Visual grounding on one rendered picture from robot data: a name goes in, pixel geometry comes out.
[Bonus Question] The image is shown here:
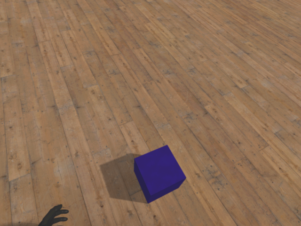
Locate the carton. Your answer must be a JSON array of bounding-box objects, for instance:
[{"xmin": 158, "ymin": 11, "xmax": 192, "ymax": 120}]
[{"xmin": 134, "ymin": 145, "xmax": 186, "ymax": 203}]

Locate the left robot hand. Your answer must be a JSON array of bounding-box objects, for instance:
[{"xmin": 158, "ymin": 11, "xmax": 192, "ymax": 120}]
[{"xmin": 38, "ymin": 204, "xmax": 69, "ymax": 226}]

